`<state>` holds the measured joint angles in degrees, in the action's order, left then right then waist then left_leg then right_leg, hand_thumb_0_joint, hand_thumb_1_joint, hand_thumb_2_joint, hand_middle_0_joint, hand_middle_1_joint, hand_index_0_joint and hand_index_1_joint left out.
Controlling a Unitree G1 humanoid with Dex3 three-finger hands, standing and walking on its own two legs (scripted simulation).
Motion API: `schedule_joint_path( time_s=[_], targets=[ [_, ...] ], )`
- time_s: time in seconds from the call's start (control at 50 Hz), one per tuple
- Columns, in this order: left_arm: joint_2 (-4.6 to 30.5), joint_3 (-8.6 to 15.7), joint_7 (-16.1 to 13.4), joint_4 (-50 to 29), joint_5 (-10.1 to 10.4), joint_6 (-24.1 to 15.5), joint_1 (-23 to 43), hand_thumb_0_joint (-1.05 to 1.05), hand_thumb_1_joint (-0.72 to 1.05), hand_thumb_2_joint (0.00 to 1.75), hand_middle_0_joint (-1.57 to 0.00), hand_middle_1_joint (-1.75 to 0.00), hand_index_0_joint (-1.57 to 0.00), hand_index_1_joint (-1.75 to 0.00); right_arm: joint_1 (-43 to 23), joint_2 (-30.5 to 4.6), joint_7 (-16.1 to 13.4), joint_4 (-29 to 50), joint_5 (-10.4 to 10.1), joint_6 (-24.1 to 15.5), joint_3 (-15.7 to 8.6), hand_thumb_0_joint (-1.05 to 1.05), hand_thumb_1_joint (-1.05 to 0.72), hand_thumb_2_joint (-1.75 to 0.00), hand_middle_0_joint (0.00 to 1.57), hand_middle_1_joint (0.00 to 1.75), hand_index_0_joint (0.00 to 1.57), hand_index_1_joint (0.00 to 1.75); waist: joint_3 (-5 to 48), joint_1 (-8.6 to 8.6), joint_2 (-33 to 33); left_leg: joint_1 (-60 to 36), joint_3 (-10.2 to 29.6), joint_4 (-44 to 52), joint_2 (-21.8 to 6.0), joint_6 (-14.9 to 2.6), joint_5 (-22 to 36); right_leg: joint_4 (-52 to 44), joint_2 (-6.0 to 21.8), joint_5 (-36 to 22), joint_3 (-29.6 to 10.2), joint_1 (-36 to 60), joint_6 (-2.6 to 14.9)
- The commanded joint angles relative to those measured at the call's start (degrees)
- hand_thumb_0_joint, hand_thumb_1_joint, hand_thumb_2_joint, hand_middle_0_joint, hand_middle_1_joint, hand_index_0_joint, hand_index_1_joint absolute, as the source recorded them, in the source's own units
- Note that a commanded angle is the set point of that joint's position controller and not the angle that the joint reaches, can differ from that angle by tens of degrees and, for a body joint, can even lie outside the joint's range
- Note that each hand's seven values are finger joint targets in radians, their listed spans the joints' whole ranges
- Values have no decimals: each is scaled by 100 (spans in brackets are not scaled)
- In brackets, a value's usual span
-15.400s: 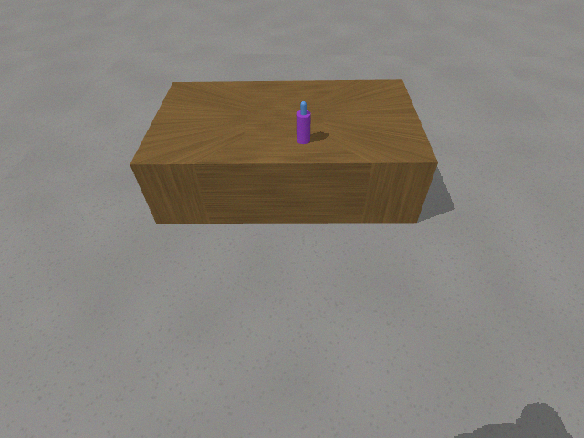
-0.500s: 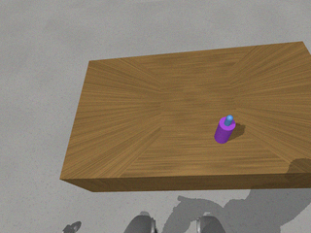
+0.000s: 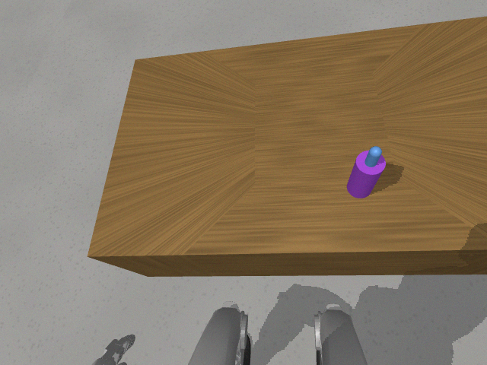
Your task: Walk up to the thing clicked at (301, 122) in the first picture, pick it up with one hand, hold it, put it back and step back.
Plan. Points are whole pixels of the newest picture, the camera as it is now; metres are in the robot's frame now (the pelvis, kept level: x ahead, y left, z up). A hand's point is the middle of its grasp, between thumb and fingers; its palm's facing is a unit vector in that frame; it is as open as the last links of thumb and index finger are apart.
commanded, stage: approach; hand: right
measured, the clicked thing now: (366, 170) +0.52 -0.20 -0.19
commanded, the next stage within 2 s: close in in 0.24 s
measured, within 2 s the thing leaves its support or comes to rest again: neither
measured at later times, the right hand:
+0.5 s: hand (408, 210) +0.43 -0.28 -0.20, palm faces +0.12 +0.99 +0.00, open 17.3 cm
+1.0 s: hand (377, 200) +0.45 -0.22 -0.20, palm faces +0.16 +0.99 +0.00, open 16.7 cm
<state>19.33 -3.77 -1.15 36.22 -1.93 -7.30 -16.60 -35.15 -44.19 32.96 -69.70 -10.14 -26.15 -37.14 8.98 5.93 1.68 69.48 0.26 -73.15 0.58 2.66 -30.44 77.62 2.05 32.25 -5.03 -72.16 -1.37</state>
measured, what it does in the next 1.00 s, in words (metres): lowers itself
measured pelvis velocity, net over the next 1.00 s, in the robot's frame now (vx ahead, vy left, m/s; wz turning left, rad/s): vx -0.06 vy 0.01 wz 0.03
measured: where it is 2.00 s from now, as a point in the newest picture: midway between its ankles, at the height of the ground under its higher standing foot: outside the picture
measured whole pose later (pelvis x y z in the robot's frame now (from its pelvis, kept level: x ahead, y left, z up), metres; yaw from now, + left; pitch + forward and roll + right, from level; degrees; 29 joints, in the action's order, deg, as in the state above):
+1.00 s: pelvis -0.06 +0.01 -0.22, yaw +2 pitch +35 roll +4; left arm 16.4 -0.8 2.8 36.0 -3.5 1.1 -10.3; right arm -46.3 -27.0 11.6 -53.7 -4.5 -25.3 -30.3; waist 9.9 8.0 -0.7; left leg 115.1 1.2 -117.9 1.7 3.4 -38.3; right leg 120.5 0.0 39.2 -7.2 -116.6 -3.5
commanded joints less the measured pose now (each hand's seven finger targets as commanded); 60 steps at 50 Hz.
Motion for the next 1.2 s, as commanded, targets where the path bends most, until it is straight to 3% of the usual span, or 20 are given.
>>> schedule_joint_path(
  time_s=[0.0, 0.04, 0.06, 0.16, 0.22, 0.28, 0.32, 0.42, 0.44, 0.46, 0.5, 0.54, 0.6, 0.66, 0.72, 0.74, 0.8, 0.82, 1.0, 1.18],
  targets=[
    [1046, 281, -94, -440, -103, -205, -389, 0, 90, 90, -18, -29, -18, -29, -1626, -1665, 160, 1111, -380, -922, -502, 0, 60, -2, 6, 4, 6, 4, 2665, -30, -1275, 663, -302, -585, 105, -408, 944, 278, 50, -1945, -31, 1283, 199],
    [1077, 259, -109, -427, -156, -189, -360, 0, 91, 89, -18, -29, -18, -29, -1881, -1943, 168, 1245, -371, -1100, -735, 0, 60, -1, 6, 4, 6, 4, 2937, -96, -1505, 941, -311, -1033, 82, -412, 882, 664, 22, -1822, -42, 950, 166],
    [1062, 264, -114, -395, -171, -177, -314, 0, 91, 89, -18, -29, -18, -29, -1971, -1819, 188, 1160, -348, -1132, -686, 0, 59, -1, 7, 4, 6, 4, 2970, -57, -1531, 1184, -332, -1206, 79, -414, 792, 818, 20, -1711, -59, 798, 152],
    [1147, 320, -75, -275, -311, -55, -386, 0, 92, 89, -18, -29, -18, -29, -2664, -2193, 74, 1511, -148, -1046, -920, 0, 52, 0, 8, 3, 7, 3, 3951, -36, -1962, 1405, -340, -2001, 77, -389, 1183, 1732, 38, -2068, 30, 470, 121],
    [1126, 391, -4, -243, -367, 35, -377, 0, 92, 89, -18, -29, -19, -29, -2799, -1869, -95, 1514, 32, -851, -694, 0, 49, -1, 8, 3, 7, 3, 4098, 33, -1873, 1631, -357, -2356, 93, -386, 1133, 2152, 37, -1806, 71, -102, 152],
    [1131, 441, 84, -268, -356, 164, -338, 0, 91, 89, -19, -29, -19, -29, -2779, -1931, -372, 1797, 282, -635, -670, 0, 47, -2, 8, 3, 7, 3, 4314, -22, -1858, 1817, -415, -2629, 113, -422, 884, 2311, 10, -1473, 76, -369, 157],
    [1056, 451, 175, -291, -329, 243, -235, 0, 92, 89, -19, -30, -19, -29, -2618, -1508, -497, 1874, 288, -549, -493, 0, 47, -1, 8, 3, 7, 3, 4137, -11, -1685, 2043, -490, -2854, 117, -444, 667, 2440, -15, -1145, 64, -812, 158],
    [1035, 553, 234, -266, -243, 334, -109, 0, 90, 88, -19, -29, -20, -29, -3046, -1171, -876, 2529, 222, -510, -262, 0, 45, -1, 8, 2, 7, 2, 3909, 61, -1521, 2498, -540, -3051, 123, -436, -136, 2663, -89, 71, 141, -1624, 219],
    [1011, 575, 241, -248, -236, 334, -65, 0, 91, 88, -19, -30, -20, -29, -3003, -806, -954, 2390, 213, -476, 3, 0, 44, 0, 9, 2, 7, 2, 3675, 110, -1462, 2667, -543, -3030, 131, -437, -413, 2682, -98, 419, 168, -1819, 233],
    [997, 601, 251, -242, -238, 340, -81, 0, 91, 88, -19, -30, -20, -29, -3233, -758, -1059, 2707, 220, -506, 73, 0, 40, -1, 9, 2, 7, 2, 3702, 122, -1510, 2685, -543, -3026, 132, -433, -519, 2688, -106, 579, 186, -1907, 240],
    [1106, 653, 226, -288, -188, 391, -115, 0, 91, 88, -19, -30, -20, -29, -3467, -1180, -1311, 3361, 307, -483, -87, 0, 39, -1, 9, 2, 7, 2, 4201, -24, -1809, 2646, -545, -3102, 124, -458, -495, 2537, -117, 605, 149, -1424, 196],
    [1031, 676, 229, -179, -193, 437, -137, 0, 92, 88, -19, -30, -20, -29, -3177, -365, -1434, 2807, 324, -330, 371, 0, 38, -1, 9, 2, 7, 2, 3854, 148, -1630, 2785, -573, -3155, 135, -458, -437, 2580, -120, 533, 139, -1580, 195],
    [999, 652, 192, -191, -151, 497, -193, 0, 92, 89, -19, -30, -20, -29, -3385, -731, -1710, 3174, 383, -314, 216, 0, 39, 0, 9, 2, 7, 2, 4015, 86, -1577, 2610, -515, -3127, 124, -460, -323, 2622, -134, 407, 188, -1691, 221],
    [880, 665, 209, -178, -136, 576, -196, 0, 92, 89, -19, -30, -20, -29, -3038, -153, -1908, 2730, 407, -189, 408, 0, 38, 0, 10, 2, 7, 2, 3649, 139, -1220, 2656, -494, -3066, 132, -460, -323, 2665, -137, 402, 208, -1927, 257],
    [836, 647, 228, -249, -138, 619, -145, 0, 91, 89, -19, -30, -20, -29, -2851, -33, -2016, 2640, 452, -178, 450, 0, 36, -1, 10, 2, 7, 2, 3342, 138, -1153, 2726, -484, -3098, 117, -471, -167, 2670, -151, 267, 220, -2095, 275],
    [786, 625, 248, -160, -147, 633, -211, 0, 91, 89, -19, -30, -20, -30, -2565, 359, -2010, 2212, 467, -132, 627, 0, 35, 0, 10, 2, 7, 2, 3127, 222, -993, 2807, -505, -3153, 113, -458, -55, 2724, -147, 133, 200, -2152, 270],
    [836, 667, 259, -363, -134, 664, -171, 0, 91, 89, -19, -30, -20, -29, -2755, 48, -2059, 2572, 445, -216, 418, 0, 36, -1, 10, 2, 7, 2, 3363, 159, -847, 2481, -439, -3108, 101, -438, 121, 2806, -157, -4, 240, -2290, 314],
    [802, 655, 272, -306, -144, 688, -198, 0, 92, 89, -20, -31, -20, -30, -2784, 243, -2051, 2556, 461, -216, 578, 0, 33, -1, 10, 2, 7, 2, 3355, 208, -893, 2531, -449, -3150, 91, -443, 153, 2806, -153, -51, 235, -2232, 300],
    [831, 752, 294, -293, -211, 777, -223, 0, 86, 92, -20, -29, -18, -30, -3329, 187, -2247, 3069, 529, -400, 604, 0, 25, -6, 10, 3, 7, 3, 3847, 160, -1172, 2463, -362, -3228, 73, -446, 363, 2957, -141, -268, 304, -1979, 271],
    [822, 780, 289, -199, -210, 879, -235, 0, 85, 93, -20, -29, -19, -31, -3219, 380, -2277, 2956, 555, -308, 705, 0, 29, -5, 12, 4, 9, 4, 3938, 231, -1063, 2369, -388, -3291, 82, -440, 493, 2978, -131, -411, 276, -1981, 250]
  ],
)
